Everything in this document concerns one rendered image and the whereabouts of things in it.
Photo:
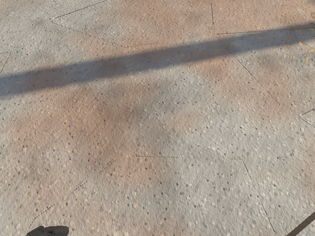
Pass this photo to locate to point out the left robot hand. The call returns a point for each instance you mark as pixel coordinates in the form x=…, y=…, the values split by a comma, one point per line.
x=58, y=230

